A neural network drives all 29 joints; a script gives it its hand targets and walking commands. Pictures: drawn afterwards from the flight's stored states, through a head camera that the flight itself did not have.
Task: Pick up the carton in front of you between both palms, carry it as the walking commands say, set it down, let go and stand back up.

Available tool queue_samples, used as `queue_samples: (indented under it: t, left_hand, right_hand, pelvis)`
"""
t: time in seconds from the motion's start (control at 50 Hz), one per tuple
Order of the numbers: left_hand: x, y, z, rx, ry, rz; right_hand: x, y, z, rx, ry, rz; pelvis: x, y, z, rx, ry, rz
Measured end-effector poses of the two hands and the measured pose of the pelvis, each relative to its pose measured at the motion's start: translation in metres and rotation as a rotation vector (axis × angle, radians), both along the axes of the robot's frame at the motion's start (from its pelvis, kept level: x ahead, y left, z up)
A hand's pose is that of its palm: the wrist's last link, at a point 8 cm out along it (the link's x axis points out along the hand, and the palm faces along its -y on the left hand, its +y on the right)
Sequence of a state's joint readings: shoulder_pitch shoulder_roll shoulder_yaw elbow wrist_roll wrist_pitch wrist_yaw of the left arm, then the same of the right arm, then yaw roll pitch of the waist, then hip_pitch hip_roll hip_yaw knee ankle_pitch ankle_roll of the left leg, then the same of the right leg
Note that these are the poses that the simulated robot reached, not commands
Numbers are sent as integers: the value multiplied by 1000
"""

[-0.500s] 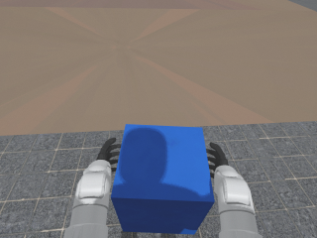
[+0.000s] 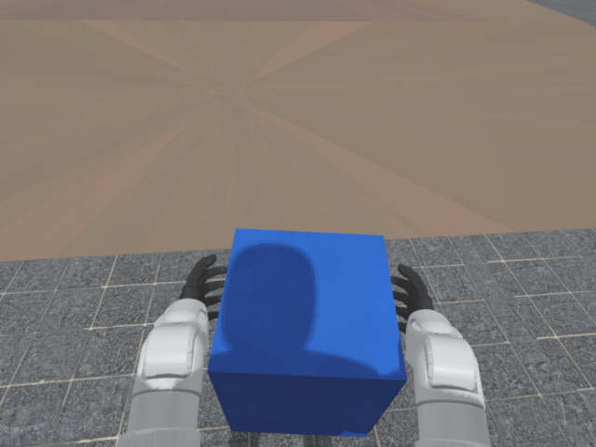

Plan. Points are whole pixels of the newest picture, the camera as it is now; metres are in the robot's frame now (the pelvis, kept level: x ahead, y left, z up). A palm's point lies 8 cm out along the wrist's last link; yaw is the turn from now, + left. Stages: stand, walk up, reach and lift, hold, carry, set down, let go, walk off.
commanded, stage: carry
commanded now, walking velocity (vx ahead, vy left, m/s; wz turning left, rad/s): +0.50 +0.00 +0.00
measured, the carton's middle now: (304, 337) +0.29 +0.00 -0.01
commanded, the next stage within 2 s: none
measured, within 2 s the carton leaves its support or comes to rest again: neither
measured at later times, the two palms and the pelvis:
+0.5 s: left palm (220, 217) +0.44 +0.14 +0.09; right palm (405, 227) +0.44 -0.16 +0.08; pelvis +0.18 -0.01 -0.01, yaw +2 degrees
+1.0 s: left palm (230, 138) +0.76 +0.18 +0.06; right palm (359, 146) +0.75 -0.12 +0.05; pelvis +0.49 +0.04 +0.00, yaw +1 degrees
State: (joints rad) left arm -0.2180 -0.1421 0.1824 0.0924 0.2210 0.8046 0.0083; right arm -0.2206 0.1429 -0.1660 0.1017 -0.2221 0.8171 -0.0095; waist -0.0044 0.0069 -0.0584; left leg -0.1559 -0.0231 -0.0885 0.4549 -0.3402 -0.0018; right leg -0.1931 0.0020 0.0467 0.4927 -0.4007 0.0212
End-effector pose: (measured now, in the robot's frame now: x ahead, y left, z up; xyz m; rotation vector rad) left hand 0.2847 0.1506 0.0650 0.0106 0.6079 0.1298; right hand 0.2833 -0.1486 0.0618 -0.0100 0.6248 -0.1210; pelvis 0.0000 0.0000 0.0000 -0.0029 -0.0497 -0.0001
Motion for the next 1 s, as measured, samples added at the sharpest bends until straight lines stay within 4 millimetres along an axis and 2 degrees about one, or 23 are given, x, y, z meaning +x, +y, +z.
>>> queue_samples:
  t: [0.1,0.22,0.3,0.36,0.44,0.54,0.66,0.78,0.88,0.94,1.0]
  left_hand:
    - [12,-7,16,-13,-52,32]
    - [27,3,15,-34,41,73]
    - [53,16,17,-43,46,96]
    - [78,14,20,-44,79,84]
    - [121,1,24,-37,101,48]
    - [181,-13,20,-55,54,54]
    - [235,4,15,-83,119,142]
    - [316,26,20,-74,71,159]
    - [395,39,-4,-76,83,107]
    - [434,36,-12,-63,160,61]
    - [472,31,-8,-58,180,20]
  right_hand:
    - [18,-6,13,25,-51,5]
    - [45,3,19,17,41,37]
    - [73,17,18,53,49,20]
    - [90,15,16,59,82,4]
    - [121,2,19,66,102,-33]
    - [186,-12,21,62,55,-31]
    - [266,6,24,59,125,31]
    - [349,28,22,58,78,60]
    - [412,40,-1,35,84,23]
    - [436,37,-12,39,160,-23]
    - [462,32,-8,41,179,-62]
  pelvis:
    - [16,-10,-8,-2,51,15]
    - [54,-8,-5,11,99,63]
    - [82,2,-11,16,120,34]
    - [107,4,-5,2,143,17]
    - [145,0,1,-29,159,31]
    - [200,-16,-15,-30,143,56]
    - [266,-20,-2,6,164,76]
    - [345,-1,-5,18,164,63]
    - [421,25,-24,36,138,32]
    - [454,33,-15,19,146,16]
    - [488,37,-3,3,149,13]
